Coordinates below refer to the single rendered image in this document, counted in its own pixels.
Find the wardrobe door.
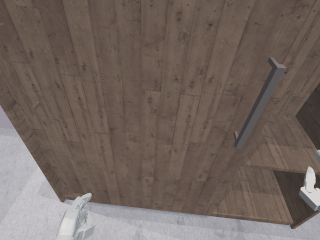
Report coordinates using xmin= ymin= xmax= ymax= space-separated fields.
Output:
xmin=0 ymin=0 xmax=88 ymax=194
xmin=13 ymin=0 xmax=320 ymax=216

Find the handle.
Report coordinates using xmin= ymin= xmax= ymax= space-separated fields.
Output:
xmin=233 ymin=57 xmax=286 ymax=149
xmin=0 ymin=41 xmax=36 ymax=117

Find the robot left hand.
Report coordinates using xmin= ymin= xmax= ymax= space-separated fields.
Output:
xmin=56 ymin=193 xmax=95 ymax=240

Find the robot right hand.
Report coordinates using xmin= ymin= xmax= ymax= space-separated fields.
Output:
xmin=299 ymin=149 xmax=320 ymax=212

